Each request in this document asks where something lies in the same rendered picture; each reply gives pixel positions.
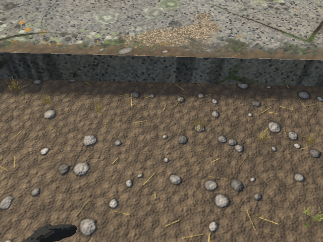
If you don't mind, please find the left robot hand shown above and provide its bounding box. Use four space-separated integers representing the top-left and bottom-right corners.
22 224 77 242

